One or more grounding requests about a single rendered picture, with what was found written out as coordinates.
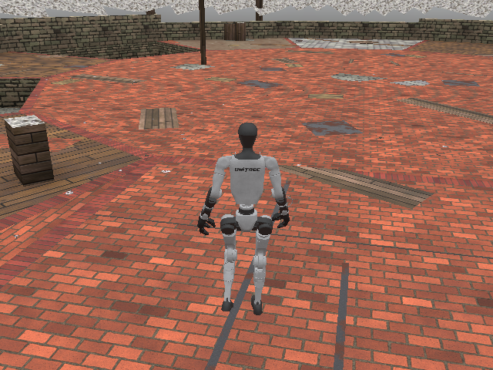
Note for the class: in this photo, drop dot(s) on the right robot upper arm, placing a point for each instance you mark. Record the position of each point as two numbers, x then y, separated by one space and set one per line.
275 178

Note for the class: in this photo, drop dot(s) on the left robot upper arm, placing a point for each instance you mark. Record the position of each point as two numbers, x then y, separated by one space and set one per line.
218 176

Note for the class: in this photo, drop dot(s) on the right robot hand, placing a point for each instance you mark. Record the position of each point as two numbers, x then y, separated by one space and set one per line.
285 218

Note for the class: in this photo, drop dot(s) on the left robot hand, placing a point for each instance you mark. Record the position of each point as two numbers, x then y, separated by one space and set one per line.
202 223

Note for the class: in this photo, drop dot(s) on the right robot forearm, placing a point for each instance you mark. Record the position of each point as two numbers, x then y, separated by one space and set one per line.
282 204

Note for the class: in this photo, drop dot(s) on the left robot forearm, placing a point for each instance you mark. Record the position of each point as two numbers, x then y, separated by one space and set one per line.
208 206

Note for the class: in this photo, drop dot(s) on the robot right thigh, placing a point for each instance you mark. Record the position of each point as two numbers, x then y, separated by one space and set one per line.
264 229

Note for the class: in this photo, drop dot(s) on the robot torso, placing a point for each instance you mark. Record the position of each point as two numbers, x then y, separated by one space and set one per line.
246 184

